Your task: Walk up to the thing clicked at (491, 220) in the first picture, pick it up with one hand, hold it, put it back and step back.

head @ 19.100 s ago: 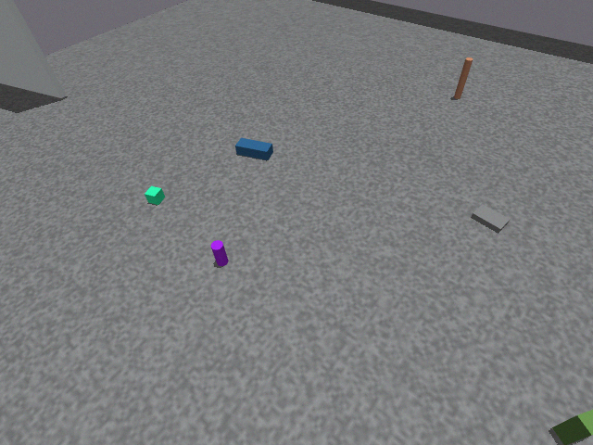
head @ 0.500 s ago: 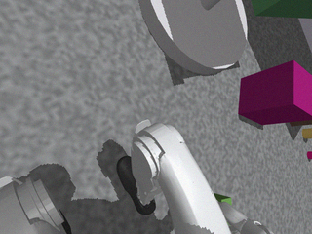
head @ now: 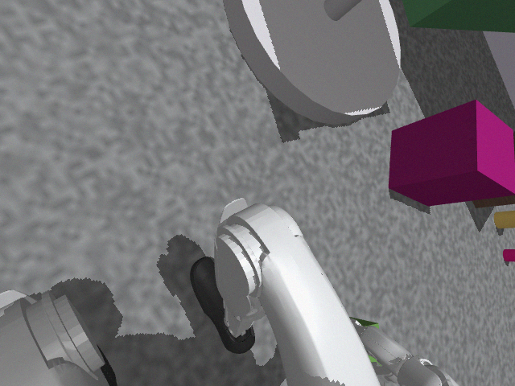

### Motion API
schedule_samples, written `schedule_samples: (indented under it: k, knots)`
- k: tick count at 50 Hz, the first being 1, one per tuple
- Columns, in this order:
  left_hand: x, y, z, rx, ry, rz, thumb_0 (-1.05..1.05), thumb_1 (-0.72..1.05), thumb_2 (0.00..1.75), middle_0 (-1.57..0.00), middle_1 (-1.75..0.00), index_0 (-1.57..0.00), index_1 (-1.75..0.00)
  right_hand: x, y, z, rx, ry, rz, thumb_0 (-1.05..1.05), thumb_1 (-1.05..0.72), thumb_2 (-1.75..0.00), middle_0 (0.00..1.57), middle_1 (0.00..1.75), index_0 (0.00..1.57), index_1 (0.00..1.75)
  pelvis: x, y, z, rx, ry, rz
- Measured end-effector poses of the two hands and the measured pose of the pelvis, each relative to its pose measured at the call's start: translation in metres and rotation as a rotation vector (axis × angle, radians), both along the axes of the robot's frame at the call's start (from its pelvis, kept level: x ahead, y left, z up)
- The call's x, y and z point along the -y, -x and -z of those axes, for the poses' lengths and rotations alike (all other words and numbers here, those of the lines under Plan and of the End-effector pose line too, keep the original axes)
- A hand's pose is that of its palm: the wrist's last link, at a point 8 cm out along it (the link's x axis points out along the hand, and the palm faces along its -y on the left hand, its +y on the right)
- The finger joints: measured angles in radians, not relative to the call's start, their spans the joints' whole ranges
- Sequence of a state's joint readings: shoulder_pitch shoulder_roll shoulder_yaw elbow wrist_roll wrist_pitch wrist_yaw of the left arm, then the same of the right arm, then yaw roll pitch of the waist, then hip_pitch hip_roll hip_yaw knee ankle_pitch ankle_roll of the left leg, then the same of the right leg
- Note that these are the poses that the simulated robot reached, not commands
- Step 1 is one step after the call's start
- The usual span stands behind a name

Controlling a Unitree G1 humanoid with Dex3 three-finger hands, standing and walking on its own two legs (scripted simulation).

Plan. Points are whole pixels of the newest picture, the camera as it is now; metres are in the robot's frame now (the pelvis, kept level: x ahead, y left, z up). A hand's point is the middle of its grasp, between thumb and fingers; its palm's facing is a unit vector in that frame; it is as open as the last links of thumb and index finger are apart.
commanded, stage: close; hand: left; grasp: from above
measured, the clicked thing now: out of the picture +0.46 +0.36 -0.29
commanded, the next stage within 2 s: settle in 1.34 s
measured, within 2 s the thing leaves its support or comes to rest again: leaves its support in 1.68 s
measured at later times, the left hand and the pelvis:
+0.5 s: hand out of the picture +0.45 +0.35 -0.25, palm faces -0.45 -0.13 -0.88, open 11.5 cm; pelvis +0.00 +0.00 +0.00, yaw +0 degrees
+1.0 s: hand out of the picture +0.45 +0.35 -0.25, palm faces -0.45 -0.14 -0.88, open 10.7 cm; pelvis +0.00 +0.00 +0.00, yaw +0 degrees
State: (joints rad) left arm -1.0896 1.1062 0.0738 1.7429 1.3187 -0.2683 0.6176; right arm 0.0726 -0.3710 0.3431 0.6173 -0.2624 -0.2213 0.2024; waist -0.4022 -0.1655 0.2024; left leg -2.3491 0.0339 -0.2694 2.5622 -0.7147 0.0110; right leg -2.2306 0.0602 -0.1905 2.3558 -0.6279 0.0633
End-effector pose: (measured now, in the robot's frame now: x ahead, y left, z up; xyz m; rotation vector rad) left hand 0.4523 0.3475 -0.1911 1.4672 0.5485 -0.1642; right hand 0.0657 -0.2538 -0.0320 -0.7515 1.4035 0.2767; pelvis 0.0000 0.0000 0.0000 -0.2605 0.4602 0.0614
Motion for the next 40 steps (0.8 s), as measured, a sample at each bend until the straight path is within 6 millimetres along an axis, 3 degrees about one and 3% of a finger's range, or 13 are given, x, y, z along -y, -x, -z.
schedule_samples:
  k: [13,27,40]
  knots:
    - [-0.012,0.0,0.006,-0.045,0.02,-0.029,0.0,-0.21,0.75,-0.27,-0.87,-0.29,-0.85,-0.003,0.003,0.0,-0.044,0.007,0.02,0.0,-0.9,-0.9,0.2,0.3,0.2,0.3,0.0,-0.005,-0.001,-0.012,0.005,-0.004]
    - [-0.002,-0.001,0.003,-0.013,0.026,0.035,0.0,-0.06,0.65,-0.37,-0.79,-0.4,-0.76,-0.007,-0.006,0.008,-0.019,-0.012,-0.012,0.0,-0.89,-0.9,0.2,0.3,0.2,0.3,0.001,-0.003,0.002,0.009,0.001,-0.002]
    - [-0.001,-0.003,0.002,-0.012,0.01,-0.011,0.01,0.01,0.5,-0.46,-0.68,-0.5,-0.65,0.001,0.006,-0.001,-0.028,0.007,0.009,0.0,-0.89,-0.9,0.2,0.3,0.2,0.3,0.001,-0.001,-0.001,-0.006,-0.001,0.002]
